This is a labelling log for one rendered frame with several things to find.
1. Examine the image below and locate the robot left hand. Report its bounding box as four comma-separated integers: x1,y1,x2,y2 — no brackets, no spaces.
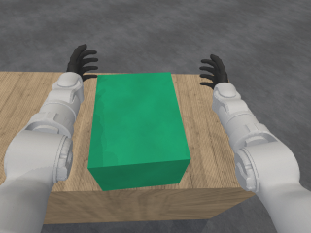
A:
66,44,98,82

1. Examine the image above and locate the left robot upper arm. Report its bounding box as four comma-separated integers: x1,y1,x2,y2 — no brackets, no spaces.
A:
0,130,74,233

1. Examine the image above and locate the carton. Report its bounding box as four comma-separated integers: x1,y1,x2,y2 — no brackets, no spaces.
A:
87,72,191,191

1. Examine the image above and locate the robot right forearm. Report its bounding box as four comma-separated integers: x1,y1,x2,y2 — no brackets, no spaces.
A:
212,83,300,180

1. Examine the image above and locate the right robot upper arm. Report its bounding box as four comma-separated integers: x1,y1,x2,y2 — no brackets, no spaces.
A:
234,141,311,233

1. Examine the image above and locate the pedestal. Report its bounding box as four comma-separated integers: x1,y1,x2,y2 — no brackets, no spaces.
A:
0,71,256,224

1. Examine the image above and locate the robot right hand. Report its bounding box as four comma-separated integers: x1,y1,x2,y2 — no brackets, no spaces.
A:
199,54,229,90

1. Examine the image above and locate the robot left forearm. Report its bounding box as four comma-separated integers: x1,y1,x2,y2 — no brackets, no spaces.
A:
4,72,85,176

